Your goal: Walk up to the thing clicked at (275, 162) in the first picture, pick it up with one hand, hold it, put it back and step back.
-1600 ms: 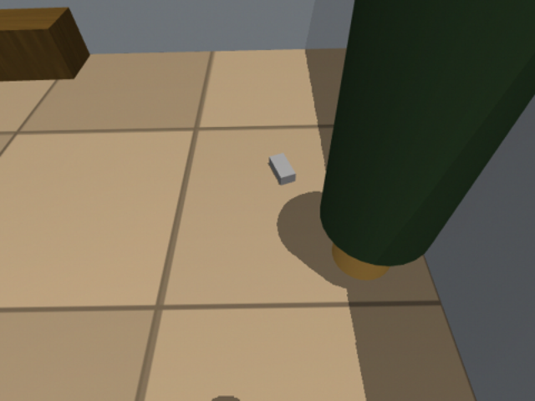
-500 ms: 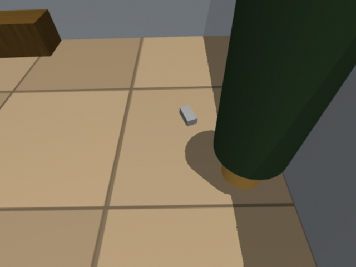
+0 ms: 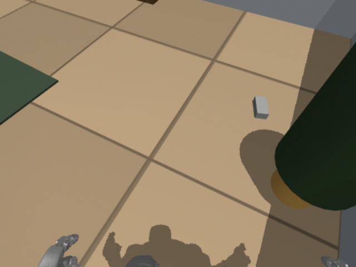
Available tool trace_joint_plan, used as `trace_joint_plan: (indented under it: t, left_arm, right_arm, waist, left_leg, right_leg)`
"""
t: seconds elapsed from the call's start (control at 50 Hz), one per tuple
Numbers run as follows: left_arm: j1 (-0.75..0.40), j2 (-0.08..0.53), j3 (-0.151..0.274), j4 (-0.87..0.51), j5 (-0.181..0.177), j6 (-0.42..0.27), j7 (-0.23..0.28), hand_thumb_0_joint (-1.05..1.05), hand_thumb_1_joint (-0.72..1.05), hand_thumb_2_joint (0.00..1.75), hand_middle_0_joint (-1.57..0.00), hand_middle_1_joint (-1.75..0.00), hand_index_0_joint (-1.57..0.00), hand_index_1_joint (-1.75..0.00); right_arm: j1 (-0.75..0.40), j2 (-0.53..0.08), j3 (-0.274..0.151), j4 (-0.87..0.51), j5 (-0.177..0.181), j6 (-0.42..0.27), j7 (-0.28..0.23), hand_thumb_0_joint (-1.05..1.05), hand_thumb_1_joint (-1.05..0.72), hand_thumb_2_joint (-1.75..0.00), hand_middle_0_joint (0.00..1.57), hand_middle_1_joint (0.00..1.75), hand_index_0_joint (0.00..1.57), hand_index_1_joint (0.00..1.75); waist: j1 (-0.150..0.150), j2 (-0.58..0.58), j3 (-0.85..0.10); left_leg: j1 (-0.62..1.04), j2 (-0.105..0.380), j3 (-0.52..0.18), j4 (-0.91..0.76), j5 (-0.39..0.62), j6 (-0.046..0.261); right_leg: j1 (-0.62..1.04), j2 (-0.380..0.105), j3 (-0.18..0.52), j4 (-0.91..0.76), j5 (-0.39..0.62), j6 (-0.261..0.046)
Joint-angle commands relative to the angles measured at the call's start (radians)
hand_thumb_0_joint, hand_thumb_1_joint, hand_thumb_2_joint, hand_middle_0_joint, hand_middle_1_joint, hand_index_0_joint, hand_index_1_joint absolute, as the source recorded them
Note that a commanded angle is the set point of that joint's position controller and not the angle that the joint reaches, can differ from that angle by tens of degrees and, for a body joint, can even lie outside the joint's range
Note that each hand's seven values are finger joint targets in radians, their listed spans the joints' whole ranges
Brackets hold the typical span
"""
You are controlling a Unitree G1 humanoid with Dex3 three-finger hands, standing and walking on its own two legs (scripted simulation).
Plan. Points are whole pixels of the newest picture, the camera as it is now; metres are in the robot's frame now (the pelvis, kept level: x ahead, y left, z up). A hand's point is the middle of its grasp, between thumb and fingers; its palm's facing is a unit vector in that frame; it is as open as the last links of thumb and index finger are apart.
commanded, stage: walk up
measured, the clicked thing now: (260, 107) +1.16 -0.58 -0.73
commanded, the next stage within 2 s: stand in 1.82 s
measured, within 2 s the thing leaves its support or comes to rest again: neither
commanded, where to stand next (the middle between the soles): +0.06 -0.01 m, yaw +42 degrees
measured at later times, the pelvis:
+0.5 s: pelvis -0.01 -0.04 +0.00, yaw +22 degrees
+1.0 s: pelvis +0.00 -0.05 -0.01, yaw +37 degrees
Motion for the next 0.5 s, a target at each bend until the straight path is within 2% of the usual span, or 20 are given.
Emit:
trace_joint_plan:
  t: [0.0, 0.02, 0.04, 0.06, 0.08, 0.1, 0.12, 0.16, 0.18, 0.2, 0.24, 0.26, 0.28, 0.3, 0.32, 0.34, 0.36, 0.4, 0.46, 0.48]
  left_arm:
    - [0.043, 0.136, 0.044, -0.14, -0.015, -0.004, 0.016, 0.0, 0.9, 0.9, -0.2, -0.3, -0.2, -0.3]
    - [0.015, 0.197, 0.049, -0.143, -0.02, -0.009, 0.027, 0.0, 0.9, 0.9, -0.2, -0.3, -0.2, -0.3]
    - [0.011, 0.223, 0.058, -0.133, -0.016, -0.017, 0.029, 0.0, 0.9, 0.9, -0.2, -0.3, -0.2, -0.3]
    - [0.036, 0.211, 0.06, -0.114, -0.018, -0.024, 0.031, 0.0, 0.9, 0.9, -0.2, -0.3, -0.2, -0.3]
    - [0.076, 0.212, 0.064, -0.09, -0.022, -0.025, 0.031, 0.0, 0.9, 0.9, -0.2, -0.3, -0.2, -0.3]
    - [0.073, 0.207, 0.067, -0.088, -0.022, -0.025, 0.028, 0.0, 0.9, 0.9, -0.2, -0.3, -0.2, -0.3]
    - [0.081, 0.198, 0.07, -0.083, -0.019, -0.026, 0.026, 0.0, 0.9, 0.9, -0.2, -0.3, -0.2, -0.3]
    - [0.098, 0.178, 0.069, -0.088, -0.022, -0.036, 0.032, 0.0, 0.9, 0.9, -0.2, -0.3, -0.2, -0.3]
    - [0.124, 0.174, 0.069, -0.086, -0.023, -0.04, 0.037, 0.0, 0.9, 0.9, -0.2, -0.3, -0.2, -0.3]
    - [0.144, 0.169, 0.069, -0.08, -0.024, -0.047, 0.042, 0.0, 0.9, 0.9, -0.2, -0.3, -0.2, -0.3]
    - [0.23, 0.18, 0.078, -0.062, -0.017, -0.064, 0.055, 0.0, 0.9, 0.9, -0.2, -0.3, -0.2, -0.3]
    - [0.26, 0.249, 0.096, -0.063, -0.004, -0.074, 0.065, 0.0, 0.9, 0.9, -0.2, -0.3, -0.2, -0.3]
    - [0.211, 0.37, 0.122, -0.089, 0.017, -0.084, 0.069, 0.0, 0.9, 0.9, -0.2, -0.3, -0.2, -0.3]
    - [0.083, 0.415, 0.123, -0.112, 0.013, -0.084, 0.072, 0.0, 0.9, 0.9, -0.2, -0.3, -0.2, -0.3]
    - [0.051, 0.344, 0.11, -0.124, 0.0, -0.09, 0.075, 0.0, 0.9, 0.9, -0.2, -0.3, -0.2, -0.3]
    - [0.05, 0.294, 0.096, -0.107, -0.005, -0.096, 0.08, 0.0, 0.9, 0.9, -0.2, -0.3, -0.2, -0.3]
    - [0.055, 0.289, 0.094, -0.085, 0.004, -0.1, 0.083, 0.0, 0.9, 0.9, -0.2, -0.3, -0.2, -0.3]
    - [0.089, 0.299, 0.105, -0.07, 0.01, -0.103, 0.078, 0.0, 0.9, 0.9, -0.2, -0.3, -0.2, -0.3]
    - [0.144, 0.322, 0.109, -0.078, 0.021, -0.101, 0.069, 0.0, 0.9, 0.9, -0.2, -0.3, -0.2, -0.3]
    - [0.139, 0.327, 0.107, -0.081, 0.016, -0.099, 0.064, 0.0, 0.9, 0.9, -0.2, -0.3, -0.2, -0.3]
  right_arm:
    - [0.162, -0.363, -0.1, -0.105, -0.014, -0.058, -0.054, 0.0, -0.9, -0.9, 0.2, 0.3, 0.2, 0.3]
    - [0.113, -0.369, -0.103, -0.119, 0.007, -0.06, -0.061, 0.0, -0.9, -0.9, 0.2, 0.3, 0.2, 0.3]
    - [0.077, -0.317, -0.09, -0.129, 0.021, -0.054, -0.069, 0.0, -0.9, -0.9, 0.2, 0.3, 0.2, 0.3]
    - [0.048, -0.283, -0.072, -0.136, 0.019, -0.053, -0.078, 0.0, -0.9, -0.9, 0.2, 0.3, 0.2, 0.3]
    - [0.03, -0.262, -0.063, -0.146, 0.014, -0.052, -0.082, 0.0, -0.9, -0.9, 0.2, 0.3, 0.2, 0.3]
    - [0.037, -0.255, -0.06, -0.151, 0.014, -0.051, -0.08, 0.0, -0.9, -0.9, 0.2, 0.3, 0.2, 0.3]
    - [0.038, -0.258, -0.058, -0.154, 0.011, -0.048, -0.075, 0.0, -0.9, -0.9, 0.2, 0.3, 0.2, 0.3]
    - [0.041, -0.259, -0.06, -0.173, 0.0, -0.042, -0.069, 0.0, -0.9, -0.9, 0.2, 0.3, 0.2, 0.3]
    - [0.021, -0.267, -0.061, -0.187, -0.004, -0.037, -0.065, 0.0, -0.9, -0.9, 0.2, 0.3, 0.2, 0.3]
    - [-0.006, -0.262, -0.061, -0.2, -0.005, -0.03, -0.059, 0.0, -0.9, -0.9, 0.2, 0.3, 0.2, 0.3]
    - [-0.066, -0.237, -0.051, -0.232, 0.002, -0.014, -0.055, 0.0, -0.9, -0.9, 0.2, 0.3, 0.2, 0.3]
    - [-0.077, -0.177, -0.034, -0.249, 0.01, -0.009, -0.054, 0.0, -0.9, -0.9, 0.2, 0.3, 0.2, 0.3]
    - [-0.056, -0.136, -0.027, -0.258, 0.009, -0.007, -0.053, 0.0, -0.9, -0.9, 0.2, 0.3, 0.2, 0.3]
    - [-0.025, -0.193, -0.048, -0.23, -0.004, 0.004, -0.065, 0.0, -0.9, -0.9, 0.2, 0.3, 0.2, 0.3]
    - [-0.009, -0.246, -0.06, -0.195, 0.0, 0.005, -0.059, 0.0, -0.9, -0.9, 0.2, 0.3, 0.2, 0.3]
    - [0.004, -0.242, -0.064, -0.17, 0.009, 0.004, -0.044, 0.0, -0.9, -0.9, 0.2, 0.3, 0.2, 0.3]
    - [0.022, -0.221, -0.063, -0.156, 0.015, 0.001, -0.031, 0.0, -0.9, -0.9, 0.2, 0.3, 0.2, 0.3]
    - [0.037, -0.197, -0.053, -0.139, 0.012, -0.002, -0.009, 0.0, -0.9, -0.9, 0.2, 0.3, 0.2, 0.3]
    - [-0.056, -0.182, -0.049, -0.145, 0.019, -0.006, 0.004, 0.0, -0.9, -0.9, 0.2, 0.3, 0.2, 0.3]
    - [-0.058, -0.175, -0.046, -0.136, 0.024, -0.011, 0.003, 0.0, -0.9, -0.9, 0.2, 0.3, 0.2, 0.3]
  waist:
    - [-0.042, 0.282, -0.228]
    - [-0.053, 0.254, -0.224]
    - [-0.042, 0.178, -0.197]
    - [-0.029, 0.194, -0.194]
    - [-0.012, 0.219, -0.186]
    - [-0.025, 0.238, -0.174]
    - [-0.025, 0.236, -0.176]
    - [-0.021, 0.244, -0.169]
    - [-0.013, 0.263, -0.169]
    - [-0.002, 0.268, -0.174]
    - [0.058, 0.232, -0.206]
    - [0.087, 0.06, -0.199]
    - [0.06, -0.186, -0.159]
    - [0.015, -0.197, -0.132]
    - [-0.008, -0.037, -0.068]
    - [-0.019, 0.035, -0.054]
    - [-0.023, -0.014, -0.055]
    - [-0.002, -0.107, -0.074]
    - [0.05, -0.159, -0.086]
    - [0.052, -0.171, -0.096]
  left_leg:
    - [0.335, 0.349, -0.723, -0.251, 0.26, 0.254]
    - [0.246, 0.397, -0.765, -0.284, 0.159, 0.324]
    - [0.214, 0.331, -0.618, -0.263, 0.167, 0.286]
    - [0.213, 0.274, -0.514, -0.205, 0.189, 0.247]
    - [0.161, 0.226, -0.442, -0.166, 0.218, 0.214]
    - [0.105, 0.202, -0.412, -0.152, 0.237, 0.201]
    - [0.06, 0.183, -0.402, -0.139, 0.269, 0.204]
    - [-0.01, 0.18, -0.422, -0.113, 0.344, 0.203]
    - [-0.065, 0.164, -0.427, -0.104, 0.329, 0.196]
    - [-0.107, 0.137, -0.427, -0.087, 0.307, 0.178]
    - [-0.176, 0.057, -0.393, 0.024, 0.246, 0.122]
    - [-0.26, -0.033, -0.314, 0.185, 0.111, 0.063]
    - [-0.391, -0.158, -0.174, 0.412, -0.276, -0.006]
    - [-0.364, -0.057, -0.213, 0.624, -0.359, -0.017]
    - [-0.328, -0.036, -0.25, 0.663, -0.301, -0.033]
    - [-0.314, -0.019, -0.23, 0.656, -0.218, -0.033]
    - [-0.298, -0.009, -0.194, 0.629, -0.166, -0.035]
    - [-0.275, 0.006, -0.14, 0.492, -0.143, -0.04]
    - [-0.225, -0.004, -0.077, 0.288, -0.224, -0.035]
    - [-0.165, -0.016, -0.05, 0.227, -0.223, -0.036]
  right_leg:
    - [-0.414, 0.107, 0.187, 0.465, -0.196, 0.016]
    - [-0.377, 0.05, 0.307, 0.511, -0.178, 0.005]
    - [-0.359, 0.036, 0.294, 0.487, -0.146, 0.008]
    - [-0.355, 0.026, 0.296, 0.438, -0.112, -0.002]
    - [-0.311, 0.025, 0.282, 0.382, -0.081, -0.005]
    - [-0.27, 0.042, 0.26, 0.32, -0.073, -0.009]
    - [-0.222, 0.064, 0.237, 0.285, -0.085, -0.005]
    - [-0.165, 0.093, 0.214, 0.216, -0.075, -0.013]
    - [-0.112, 0.11, 0.202, 0.177, -0.061, -0.017]
    - [-0.066, 0.132, 0.19, 0.12, -0.028, -0.025]
    - [0.061, 0.147, 0.183, -0.108, 0.108, -0.045]
    - [0.096, 0.016, 0.356, -0.265, 0.03, -0.09]
    - [0.047, -0.305, 0.748, -0.413, 0.001, -0.202]
    - [-0.08, -0.484, 0.937, -0.479, 0.014, -0.343]
    - [-0.111, -0.413, 0.8, -0.441, 0.102, -0.327]
    - [-0.102, -0.311, 0.572, -0.362, 0.186, -0.273]
    - [-0.096, -0.233, 0.464, -0.325, 0.192, -0.233]
    - [-0.019, -0.17, 0.335, -0.283, 0.198, -0.193]
    - [0.03, -0.193, 0.295, -0.262, 0.205, -0.206]
    - [0.008, -0.189, 0.267, -0.241, 0.231, -0.2]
